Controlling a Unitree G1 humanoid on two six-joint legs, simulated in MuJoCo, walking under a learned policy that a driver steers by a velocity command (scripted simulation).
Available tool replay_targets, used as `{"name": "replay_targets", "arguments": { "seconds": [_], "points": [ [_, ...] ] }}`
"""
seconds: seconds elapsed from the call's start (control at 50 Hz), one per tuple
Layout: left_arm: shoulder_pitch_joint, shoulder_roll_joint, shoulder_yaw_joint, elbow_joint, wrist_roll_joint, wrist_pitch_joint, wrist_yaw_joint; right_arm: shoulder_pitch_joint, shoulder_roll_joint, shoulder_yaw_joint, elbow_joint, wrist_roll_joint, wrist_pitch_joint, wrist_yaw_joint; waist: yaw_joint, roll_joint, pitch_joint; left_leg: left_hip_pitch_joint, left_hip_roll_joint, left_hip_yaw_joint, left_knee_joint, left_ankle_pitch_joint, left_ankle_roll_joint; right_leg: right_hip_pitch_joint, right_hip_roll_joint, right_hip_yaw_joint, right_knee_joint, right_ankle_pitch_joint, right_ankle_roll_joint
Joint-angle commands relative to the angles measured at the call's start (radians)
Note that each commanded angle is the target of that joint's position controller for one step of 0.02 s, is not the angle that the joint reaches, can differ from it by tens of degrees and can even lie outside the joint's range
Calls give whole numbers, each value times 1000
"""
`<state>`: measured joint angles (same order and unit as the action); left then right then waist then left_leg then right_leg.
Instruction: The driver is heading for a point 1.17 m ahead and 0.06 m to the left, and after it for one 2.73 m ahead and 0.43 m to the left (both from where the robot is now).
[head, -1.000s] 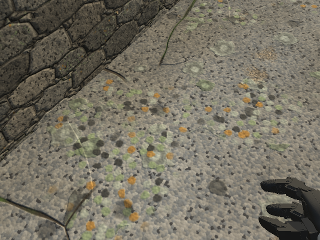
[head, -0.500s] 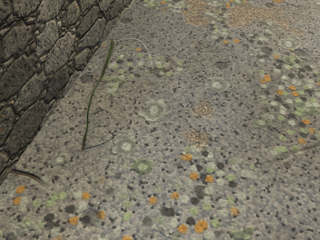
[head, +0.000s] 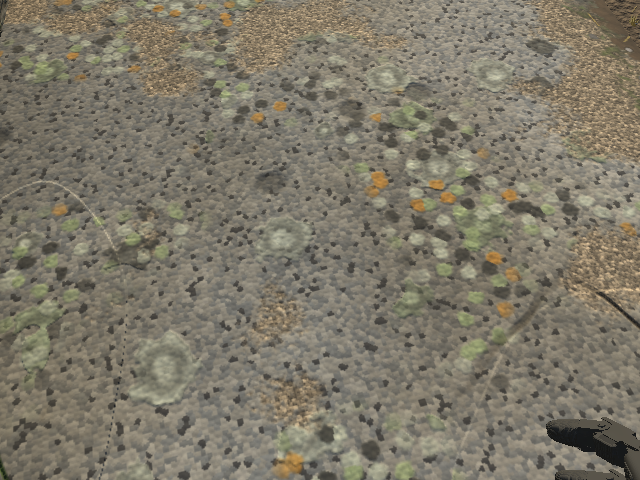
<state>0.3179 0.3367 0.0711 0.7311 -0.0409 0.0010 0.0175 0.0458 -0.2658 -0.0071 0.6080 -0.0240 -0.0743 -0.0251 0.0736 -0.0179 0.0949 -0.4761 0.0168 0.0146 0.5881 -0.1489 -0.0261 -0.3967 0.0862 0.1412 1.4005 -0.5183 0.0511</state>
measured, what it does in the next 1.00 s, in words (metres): walks ahead: right foot, then left foot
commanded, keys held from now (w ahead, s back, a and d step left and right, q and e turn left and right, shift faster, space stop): e+shift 0.10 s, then shift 0.18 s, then w+shift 0.02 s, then w+q+shift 0.66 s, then w+shift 0.02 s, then w+e+shift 0.02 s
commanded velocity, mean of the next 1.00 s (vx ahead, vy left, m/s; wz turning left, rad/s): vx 0.58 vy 0.00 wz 0.14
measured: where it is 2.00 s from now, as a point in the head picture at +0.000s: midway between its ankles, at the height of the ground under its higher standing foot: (291, 129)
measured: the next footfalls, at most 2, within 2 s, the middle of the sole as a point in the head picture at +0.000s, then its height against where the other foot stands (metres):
right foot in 0.30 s outside the picture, level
left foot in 0.78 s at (289, 451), level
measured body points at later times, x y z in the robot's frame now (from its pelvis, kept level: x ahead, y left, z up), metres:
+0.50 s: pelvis +0.19 -0.01 +0.02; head +0.20 -0.03 +0.47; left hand +0.37 +0.22 -0.07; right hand +0.25 -0.31 -0.09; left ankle +0.22 +0.13 -0.63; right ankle +0.20 -0.12 -0.72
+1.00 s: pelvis +0.50 +0.10 +0.02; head +0.51 +0.13 +0.47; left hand +0.66 +0.36 -0.07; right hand +0.53 -0.19 -0.09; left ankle +0.41 +0.13 -0.72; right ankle +0.57 -0.07 -0.63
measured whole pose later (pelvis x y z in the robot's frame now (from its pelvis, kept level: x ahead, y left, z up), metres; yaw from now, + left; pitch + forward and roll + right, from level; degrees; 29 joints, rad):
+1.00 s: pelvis +0.50 +0.10 +0.02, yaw +13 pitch +3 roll -1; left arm 0.10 0.26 0.01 0.65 0.06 -0.05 -0.04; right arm 0.49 -0.27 -0.06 0.82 0.00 -0.04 0.02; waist -0.08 -0.03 -0.01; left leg -0.13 -0.10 -0.05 0.41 -0.32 0.12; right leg -0.66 -0.10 0.01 1.12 -0.21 0.03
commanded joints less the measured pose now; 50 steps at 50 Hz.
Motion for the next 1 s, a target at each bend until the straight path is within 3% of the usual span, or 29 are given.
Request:
{"name": "replay_targets", "arguments": {
  "seconds": [0.02, 0.06, 0.1, 0.14, 0.22, 0.26, 0.28, 0.3, 0.32, 0.34, 0.36, 0.38, 0.42, 0.46, 0.48, 0.56, 0.64, 0.72, 0.74, 0.76, 0.78, 0.8, 0.82, 0.84, 0.86, 0.88, 0.9, 0.94, 1.0],
  "points": [
    [22, 105, 33, -127, 0, 35, 13, 51, -76, -40, -37, 15, 12, -9, -43, 81, -179, 375, 304, -262, -235, 390, 226, -298, -164, -55, 64, 53, 43],
    [-15, 22, 13, -170, 4, 46, 11, 14, -101, -59, 7, 16, 0, -3, -25, 134, -90, 214, 266, -101, -311, 417, 209, -235, -201, -87, -136, 74, 36],
    [-57, 14, 9, -192, 14, 40, 6, 10, -150, -83, 37, 13, -6, -6, -36, 132, -131, 247, 279, -33, -321, 481, 228, -205, -213, -100, -297, 194, 27],
    [-65, 10, 4, -184, 19, 32, -12, -5, -175, -93, 52, 23, -2, -8, -35, 107, -189, 258, 271, 28, -300, 499, 226, -97, -201, -105, -467, 333, -6],
    [-155, 52, 17, -204, 27, 37, -42, 9, -211, -105, 83, 64, 4, 12, -57, 100, -175, 297, 280, 77, -241, 433, 200, -7, -147, -145, -682, 387, -55],
    [-168, 65, 27, -214, 33, 35, -49, 18, -222, -109, 96, 80, 10, 17, -45, 90, -167, 319, 275, 90, -159, 403, 167, 53, -113, -169, -820, 404, -88],
    [-138, 82, 38, -205, 40, 29, -45, 35, -208, -105, 108, 80, 12, 17, -28, 67, -183, 298, 241, 117, -65, 396, 137, 149, -81, -183, -899, 461, -115],
    [-87, 132, 59, -193, 40, 28, -29, 105, -174, -94, 128, 56, 13, 21, -20, -15, -231, 229, 193, 152, 72, 270, 95, 293, -90, -149, -910, 624, -156],
    [-37, 214, 74, -205, 36, 30, -9, 185, -104, -63, 111, -1, 14, 34, -50, -267, -314, -47, 97, 188, 366, -378, 29, 551, -346, 181, -890, 706, -289],
    [53, 180, 53, -195, 38, 19, -11, 170, -124, -56, 104, 34, 10, 52, 18, -272, -432, -237, 19, 38, 591, -549, 14, 605, -490, 508, -1073, 130, -441],
    [84, 147, 46, -166, 30, 0, -19, 89, -183, -80, 104, 81, 9, 62, 57, -151, -330, -343, 57, -21, 673, -471, 39, 557, -460, 485, -1141, -194, -402],
    [47, 151, 45, -148, 26, -19, -18, 57, -175, -80, 92, 90, 10, 63, 39, -156, -242, -392, 76, -25, 675, -398, 60, 484, -439, 427, -1152, -253, -350],
    [-64, 109, 29, -149, 39, -46, -11, 84, -170, -85, 113, 60, 16, 54, -27, -119, -169, -319, 111, -67, 602, -279, 59, 309, -395, 295, -1173, -167, -289],
    [-107, 83, 24, -147, 50, -69, -6, 129, -148, -88, 131, 58, 25, 49, -65, -119, -150, -281, 111, -78, 590, -165, 43, 240, -383, 206, -1229, -129, -262],
    [-51, 86, 13, -124, 101, -64, -7, 162, -103, -68, 149, -49, 60, 74, -66, -55, -152, -201, 77, -53, 558, -103, 23, 186, -367, 104, -1275, -24, -230],
    [-57, 91, 24, -94, 83, -79, -22, 133, -107, -78, 125, -8, 91, 109, -84, -88, -102, -213, 104, -40, 450, 17, -1, 189, -382, -73, -1323, 15, -194],
    [-71, 119, 41, -71, 84, -90, -9, 92, -100, -77, 87, -5, 99, 124, -103, -104, -64, -148, 124, 5, 280, -1, 38, 217, -416, -190, -1356, -64, -146],
    [-71, 131, 50, -43, 97, -76, -6, 70, -117, -81, 61, 0, 104, 122, -95, -106, -13, -88, 110, 107, 172, -148, 122, 303, -426, -291, -1314, -103, -123],
    [-65, 134, 51, -37, 99, -68, -9, 86, -120, -83, 65, 2, 102, 117, -94, -89, -11, -60, 88, 139, 155, -179, 146, 323, -425, -311, -1261, -73, -127],
    [-86, 137, 51, -36, 95, -60, -12, 177, -115, -85, 95, 4, 97, 108, -141, -57, -28, 49, 41, 181, 117, -178, 170, 302, -402, -360, -1124, 84, -125],
    [-98, 120, 45, -35, 95, -51, -17, 378, -133, -101, 170, 1, 88, 93, -232, 54, -95, 250, -44, 196, 59, -238, 191, 251, -331, -446, -776, 429, -118],
    [-159, 66, 19, -73, 101, -50, -26, 616, -220, -127, 236, -1, 76, 74, -332, 285, -138, 448, 4, -47, -50, -469, 233, 16, -265, -450, -307, 564, -86],
    [-184, -56, -16, -172, 94, -67, -44, 509, -314, -129, 202, 17, 69, 63, -205, 563, -101, 552, 168, -649, -366, -709, 324, -427, -57, -277, -85, 2, -28],
    [-251, -8, -21, -195, 113, -84, -45, 440, -308, -129, 146, 19, 64, 61, -211, 404, -91, 602, 236, -805, -472, -640, 339, -580, -82, -125, 28, 30, -29],
    [-251, 32, -16, -184, 110, -103, -49, 438, -294, -129, 141, 3, 56, 51, -193, 251, -111, 627, 264, -757, -408, -490, 337, -607, -126, -106, 45, 109, -44],
    [-230, 52, -14, -150, 109, -111, -47, 445, -270, -127, 146, 3, 50, 45, -169, 84, -111, 559, 237, -641, -359, -398, 318, -535, -177, -88, -46, 192, -52],
    [-224, 51, -16, -141, 114, -107, -45, 405, -242, -117, 139, 11, 44, 41, -136, 24, -90, 458, 194, -550, -360, -338, 291, -458, -202, -92, -124, 245, -46],
    [-227, 39, -24, -137, 109, -73, -56, 374, -185, -97, 127, 22, 25, 36, -106, 63, -64, 377, 130, -459, -406, -251, 288, -385, -209, -103, -215, 287, -22],
    [-308, 14, -41, -152, 97, -46, -68, 422, -168, -93, 150, 26, 0, 35, -111, 33, -19, 388, 73, -325, -454, 38, 285, -404, -179, -178, -389, 385, -10]
  ]
}}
